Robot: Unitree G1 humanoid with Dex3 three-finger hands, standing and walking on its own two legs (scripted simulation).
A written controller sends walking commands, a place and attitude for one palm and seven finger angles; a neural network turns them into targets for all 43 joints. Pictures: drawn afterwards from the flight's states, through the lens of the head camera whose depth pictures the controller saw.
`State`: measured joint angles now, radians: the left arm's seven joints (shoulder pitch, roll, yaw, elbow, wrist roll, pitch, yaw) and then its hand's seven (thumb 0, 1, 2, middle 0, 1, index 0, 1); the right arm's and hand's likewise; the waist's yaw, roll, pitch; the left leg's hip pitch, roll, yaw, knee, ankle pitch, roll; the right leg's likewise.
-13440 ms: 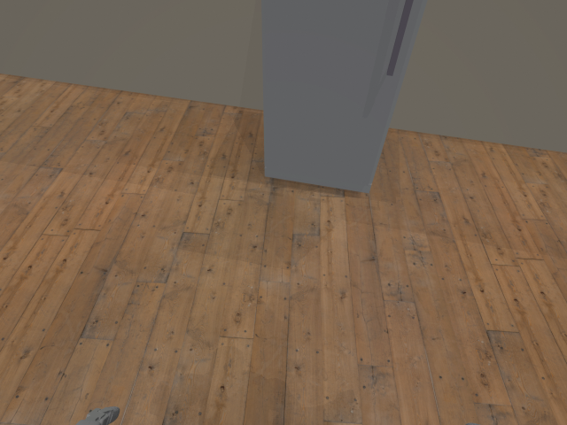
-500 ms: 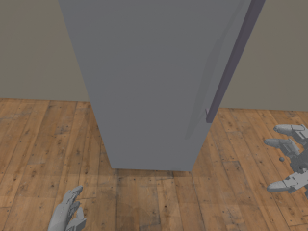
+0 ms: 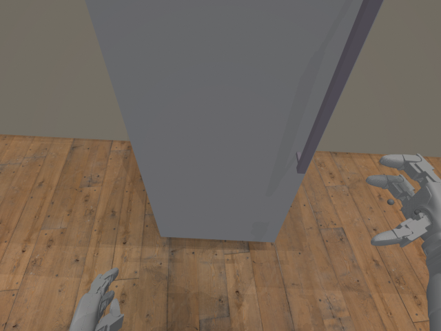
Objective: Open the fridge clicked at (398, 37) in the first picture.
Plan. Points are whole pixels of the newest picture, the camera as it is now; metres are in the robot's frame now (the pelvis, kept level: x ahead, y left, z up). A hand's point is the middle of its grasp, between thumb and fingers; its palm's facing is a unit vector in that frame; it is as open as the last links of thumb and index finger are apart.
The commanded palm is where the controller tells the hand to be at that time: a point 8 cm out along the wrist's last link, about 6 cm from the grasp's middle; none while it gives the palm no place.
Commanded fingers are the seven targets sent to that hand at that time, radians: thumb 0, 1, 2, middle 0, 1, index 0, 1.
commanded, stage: move the hooked fingers beside the handle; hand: right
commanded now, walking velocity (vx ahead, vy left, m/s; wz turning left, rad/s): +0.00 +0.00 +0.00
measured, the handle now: (327, 94) +0.55 -0.18 +0.15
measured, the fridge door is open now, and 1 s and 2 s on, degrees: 0 0 0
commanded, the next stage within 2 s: none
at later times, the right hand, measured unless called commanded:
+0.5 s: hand (377, 175) +0.39 -0.26 +0.09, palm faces +0.01 +1.00 +0.00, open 14.0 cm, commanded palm +0.36 -0.31 +0.10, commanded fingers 0.00 0.50 -0.30 0.30 1.20 0.30 1.20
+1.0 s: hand (364, 148) +0.45 -0.26 +0.10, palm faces +0.01 +1.00 -0.01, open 14.0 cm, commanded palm +0.43 -0.31 +0.09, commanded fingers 0.00 0.50 -0.30 0.30 1.20 0.30 1.20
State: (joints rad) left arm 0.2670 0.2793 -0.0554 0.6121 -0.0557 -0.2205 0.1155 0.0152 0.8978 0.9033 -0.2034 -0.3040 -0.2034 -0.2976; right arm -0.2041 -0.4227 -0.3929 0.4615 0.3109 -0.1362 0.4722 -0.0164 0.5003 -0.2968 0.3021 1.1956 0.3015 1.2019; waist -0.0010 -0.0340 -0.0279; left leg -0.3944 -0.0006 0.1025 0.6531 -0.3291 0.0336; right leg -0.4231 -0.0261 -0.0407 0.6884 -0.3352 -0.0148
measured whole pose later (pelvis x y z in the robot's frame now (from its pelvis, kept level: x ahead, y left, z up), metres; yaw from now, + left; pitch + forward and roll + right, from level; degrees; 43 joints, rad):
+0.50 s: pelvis +0.01 +0.00 +0.00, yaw +1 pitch +8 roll +1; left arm 0.31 0.29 -0.04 0.62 -0.05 -0.13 0.10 0.01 0.90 0.90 -0.20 -0.30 -0.20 -0.30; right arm -0.44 -0.49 -0.43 0.76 0.26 -0.17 0.47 -0.02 0.50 -0.30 0.30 1.20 0.30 1.20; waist 0.04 -0.01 -0.04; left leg -0.48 0.00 0.09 0.69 -0.34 0.03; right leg -0.50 -0.03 -0.05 0.72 -0.36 -0.02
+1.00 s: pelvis +0.01 -0.01 -0.01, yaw +2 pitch +12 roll +2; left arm 0.37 0.29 -0.04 0.63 -0.04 -0.05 0.07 0.01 0.90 0.90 -0.20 -0.30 -0.20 -0.30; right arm -0.68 -0.56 -0.45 1.00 0.19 -0.27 0.43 -0.02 0.50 -0.30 0.30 1.20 0.30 1.20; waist 0.09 -0.01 -0.06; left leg -0.58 -0.01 0.08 0.72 -0.35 0.02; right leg -0.61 -0.04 -0.06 0.78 -0.38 -0.03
